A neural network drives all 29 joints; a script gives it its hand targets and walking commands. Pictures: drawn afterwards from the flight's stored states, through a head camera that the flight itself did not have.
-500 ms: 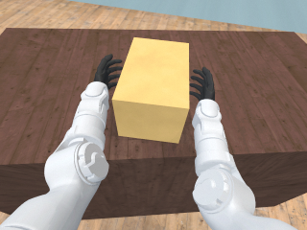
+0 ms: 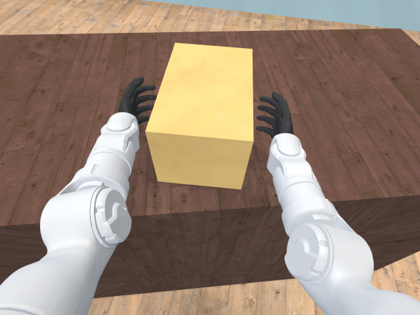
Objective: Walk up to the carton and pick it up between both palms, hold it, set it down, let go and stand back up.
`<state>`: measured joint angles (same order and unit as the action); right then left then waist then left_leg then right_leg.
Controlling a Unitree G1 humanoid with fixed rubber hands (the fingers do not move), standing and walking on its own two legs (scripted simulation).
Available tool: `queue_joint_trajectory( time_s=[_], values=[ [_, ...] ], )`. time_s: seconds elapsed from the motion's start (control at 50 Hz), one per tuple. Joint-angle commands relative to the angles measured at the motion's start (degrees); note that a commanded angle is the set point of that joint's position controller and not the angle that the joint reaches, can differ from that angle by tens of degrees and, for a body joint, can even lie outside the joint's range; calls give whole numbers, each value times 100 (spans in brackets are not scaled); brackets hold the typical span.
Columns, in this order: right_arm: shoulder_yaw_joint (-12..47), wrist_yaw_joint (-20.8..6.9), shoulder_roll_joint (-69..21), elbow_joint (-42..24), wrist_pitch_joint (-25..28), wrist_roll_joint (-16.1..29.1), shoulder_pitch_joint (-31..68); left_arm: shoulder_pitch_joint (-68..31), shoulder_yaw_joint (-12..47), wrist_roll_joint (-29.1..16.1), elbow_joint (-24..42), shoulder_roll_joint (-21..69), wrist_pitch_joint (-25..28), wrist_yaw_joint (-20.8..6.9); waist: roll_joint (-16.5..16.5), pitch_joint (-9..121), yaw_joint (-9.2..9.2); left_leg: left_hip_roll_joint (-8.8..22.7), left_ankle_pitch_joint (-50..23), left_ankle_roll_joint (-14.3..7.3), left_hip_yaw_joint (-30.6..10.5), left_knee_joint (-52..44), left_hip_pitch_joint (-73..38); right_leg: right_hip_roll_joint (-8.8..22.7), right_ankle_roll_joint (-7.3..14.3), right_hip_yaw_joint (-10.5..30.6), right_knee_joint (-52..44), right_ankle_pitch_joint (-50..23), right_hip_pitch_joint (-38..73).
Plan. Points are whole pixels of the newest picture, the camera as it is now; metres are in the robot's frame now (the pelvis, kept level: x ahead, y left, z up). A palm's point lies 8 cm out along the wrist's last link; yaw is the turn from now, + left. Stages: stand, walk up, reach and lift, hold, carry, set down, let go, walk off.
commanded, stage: set down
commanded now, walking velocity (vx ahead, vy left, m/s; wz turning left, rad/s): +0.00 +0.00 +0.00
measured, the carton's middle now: (206, 112) +0.52 +0.03 +0.08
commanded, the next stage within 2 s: none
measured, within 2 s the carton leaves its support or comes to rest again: neither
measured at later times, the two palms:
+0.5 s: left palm (113, 124) +0.43 +0.20 +0.13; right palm (284, 132) +0.41 -0.10 +0.14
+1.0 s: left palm (100, 152) +0.37 +0.21 +0.13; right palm (285, 162) +0.35 -0.10 +0.13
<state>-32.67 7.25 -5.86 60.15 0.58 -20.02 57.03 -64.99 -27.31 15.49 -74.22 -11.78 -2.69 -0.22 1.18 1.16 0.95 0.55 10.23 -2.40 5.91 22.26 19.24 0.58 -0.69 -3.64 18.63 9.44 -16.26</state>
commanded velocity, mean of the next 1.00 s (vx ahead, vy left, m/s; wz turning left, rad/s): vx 0.00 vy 0.00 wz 0.00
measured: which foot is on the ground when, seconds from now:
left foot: down 0.00-1.00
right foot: down 0.00-1.00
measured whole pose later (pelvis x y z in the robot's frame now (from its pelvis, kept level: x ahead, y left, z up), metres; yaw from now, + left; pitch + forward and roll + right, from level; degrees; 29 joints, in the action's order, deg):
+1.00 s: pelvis -0.03 -0.01 +0.00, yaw +0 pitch +0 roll -2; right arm 2.5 21.8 -2.0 40.6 -13.4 13.6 41.3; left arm -44.1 -6.6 -5.6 -49.0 -17.3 -14.6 -1.4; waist 1.4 2.6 -0.1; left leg 2.1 9.7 -1.2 3.9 25.0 15.6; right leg -1.9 0.6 -2.2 18.8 7.5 -11.6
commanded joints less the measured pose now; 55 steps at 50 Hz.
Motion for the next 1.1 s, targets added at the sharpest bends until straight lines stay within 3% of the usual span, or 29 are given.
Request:
queue_joint_trajectory(
  time_s=[0.0,0.04,0.06,0.08,0.12,0.14,0.16,0.18,0.22,0.28,0.36,0.42,0.44,0.48,0.5,0.6,0.66,0.68,0.78,0.8,0.82,0.86,0.88,0.9,0.94,0.96,0.98,1.0,1.08],
  values=[
    [1142,331,214,-1000,352,1035,2611,-3348,1123,-1131,1001,-912,746,224,-449,4514,99,-31,-2927,446,-133,635,-940,-94,-272,309,405,-2139,1005],
    [1769,422,66,-1441,324,1388,2130,-2555,1235,-1335,997,-1134,815,189,-193,4780,-91,-49,-2910,354,-132,696,-538,-18,-338,453,641,-3076,1893],
    [1560,421,254,-1250,198,1262,2761,-3204,1267,-1377,420,-1298,851,154,-248,4842,-50,-95,-2185,249,-90,524,-31,59,-319,417,640,-2579,1625],
    [1861,503,257,-1806,316,1588,2125,-2454,1445,-1593,1020,-1302,914,117,-293,5240,-72,-42,-3174,306,-153,715,-715,-2,-351,365,764,-3261,1847],
    [1318,568,930,-1119,17,1562,3160,-3687,1855,-1744,470,-1516,807,175,-605,4777,210,88,-2502,365,-288,601,-566,16,-264,257,608,-1924,905],
    [1449,656,1025,-1334,-10,1598,2880,-3171,1967,-1770,620,-1413,640,194,-547,4751,19,70,-2621,424,-268,715,-717,-59,-175,258,524,-1908,851],
    [1476,694,1021,-1415,10,1605,2918,-3396,2020,-1961,729,-1342,624,168,-729,4938,165,82,-2620,457,-287,754,-959,-85,-190,206,465,-1757,628],
    [1873,739,916,-2032,115,1849,2470,-2827,2088,-1986,1436,-1161,570,209,-768,5541,-8,146,-3758,563,-374,978,-1742,-192,-147,163,531,-2395,650],
    [1656,681,1156,-1467,-77,1844,3109,-3524,2140,-2211,571,-1303,530,252,-701,4954,21,184,-3216,568,-420,965,-1537,-248,-91,135,467,-1202,-340],
    [2297,757,1041,-1378,-50,2246,2060,-2060,2239,-1964,1051,-1105,240,142,-517,4580,-58,216,-3991,585,-503,980,-2002,-223,-105,234,456,-2148,302],
    [2240,791,1434,-364,-481,2503,2634,-2868,2277,-1833,428,-1267,-100,113,-831,3116,14,233,-2453,654,-532,526,-1535,-263,15,149,105,-506,-362],
    [2755,875,891,-810,-284,2929,1312,-1496,2290,-1791,1808,-863,-144,93,-937,3776,-18,222,-3639,726,-505,720,-2504,-309,-10,189,144,-1740,120],
    [2408,870,1113,-540,-374,2813,2236,-2631,2411,-2097,1324,-860,-58,72,-1062,3770,159,211,-2854,655,-526,616,-1915,-296,37,198,127,-936,-379],
    [2299,812,1359,-866,-518,2804,2544,-2755,2321,-1935,1001,-1254,-87,105,-974,3521,-29,206,-1913,603,-507,417,-1453,-292,67,178,102,-272,-238],
    [2753,847,1117,-1208,-494,2987,1806,-1927,2265,-1807,1607,-1132,-133,82,-708,3325,-216,196,-2158,532,-481,438,-1740,-274,56,263,51,-926,378],
    [2162,940,1293,-1510,-819,2721,3109,-3107,2576,-2307,1440,-1199,-141,197,-1020,3194,83,281,-64,474,-490,88,-528,-283,69,202,224,166,327],
    [2264,1024,999,-2032,-842,2676,2428,-2777,2405,-2293,1870,-1288,-60,246,-733,3820,-49,176,-30,344,-411,66,-603,-275,4,247,279,-71,564],
    [2131,1064,1088,-2007,-842,2592,2531,-2719,2469,-2487,1984,-1256,-20,286,-787,4018,166,204,-199,421,-436,149,-757,-308,35,230,266,-340,529],
    [2806,1176,794,-2145,-950,2907,1393,-1075,2258,-2278,1964,-1312,-289,114,-689,3405,-242,15,-1090,414,-284,249,-921,-188,18,402,194,-1000,1109],
    [2964,1249,777,-2457,-967,2998,1057,-796,2238,-2322,2498,-1413,-348,54,-573,3459,-123,30,-1296,425,-288,313,-1078,-166,-3,453,229,-1368,1426],
    [2695,1249,843,-1832,-1086,2876,1885,-1909,2116,-2187,1698,-1616,-253,-10,-685,3438,-109,-12,-681,347,-249,246,-549,-67,0,519,188,-506,1052],
    [3296,1334,759,-2892,-1094,3236,925,-677,2066,-2143,3464,-1478,-574,-2,-754,3427,-182,85,-1486,427,-292,231,-1271,-192,-23,430,160,-1404,1622],
    [3374,1420,654,-2730,-1054,3185,898,-705,2013,-2107,3121,-1476,-674,-52,-702,3024,-242,-1,-1614,402,-250,276,-1269,-131,-73,480,114,-1386,1613],
    [3562,1481,633,-2985,-1006,3310,366,-241,2006,-2075,3986,-1342,-771,-77,-651,3211,-87,11,-2254,461,-315,357,-1714,-217,-72,450,156,-2064,1853],
    [3576,1499,795,-3192,-1174,3355,822,-475,1867,-2087,3618,-1517,-1048,-147,-641,2763,-138,14,-1668,455,-308,289,-1432,-248,-28,431,18,-1290,1561],
    [3797,1526,649,-3732,-1240,3462,106,252,1671,-2082,4556,-1617,-1147,-141,-485,2945,-270,29,-2055,450,-258,220,-1751,-249,-54,418,24,-1628,1863],
    [3237,1525,1049,-3342,-1533,3142,1364,-1230,1878,-2171,3903,-1831,-1318,-166,-734,2410,-7,51,-898,382,-286,67,-1067,-199,8,383,-34,-407,1295],
    [3694,1563,767,-3915,-1489,3510,705,-393,1928,-2263,4098,-1669,-1347,-146,-437,2105,-129,44,-846,291,-255,-35,-1304,-171,10,431,-145,-511,1481],
    [3506,1650,720,-4349,-1571,3544,-4,556,1787,-2197,5041,-1567,-1804,-183,-792,2078,-73,84,-1278,461,-295,17,-1855,-254,77,350,-173,-980,1590]
  ],
)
